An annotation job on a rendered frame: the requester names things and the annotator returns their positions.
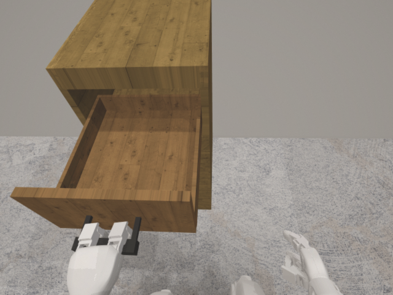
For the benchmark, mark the right robot forearm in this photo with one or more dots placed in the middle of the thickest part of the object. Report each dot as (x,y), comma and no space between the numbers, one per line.
(323,286)

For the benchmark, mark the robot left hand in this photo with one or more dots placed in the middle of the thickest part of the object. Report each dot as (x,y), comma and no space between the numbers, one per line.
(94,269)

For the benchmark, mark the robot right hand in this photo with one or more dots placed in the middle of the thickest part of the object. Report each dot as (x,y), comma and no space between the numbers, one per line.
(300,270)

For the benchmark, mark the right robot shin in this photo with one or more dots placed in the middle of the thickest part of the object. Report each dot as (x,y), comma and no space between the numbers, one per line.
(245,278)

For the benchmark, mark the handle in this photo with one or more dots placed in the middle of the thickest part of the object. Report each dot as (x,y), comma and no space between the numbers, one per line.
(131,246)

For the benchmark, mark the drawer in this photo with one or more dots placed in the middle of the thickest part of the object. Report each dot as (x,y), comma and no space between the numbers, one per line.
(136,156)

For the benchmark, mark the right robot thigh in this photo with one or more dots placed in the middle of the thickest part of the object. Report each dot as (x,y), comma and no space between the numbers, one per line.
(246,287)

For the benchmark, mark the cabinet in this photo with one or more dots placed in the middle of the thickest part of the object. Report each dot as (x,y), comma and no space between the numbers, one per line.
(141,47)

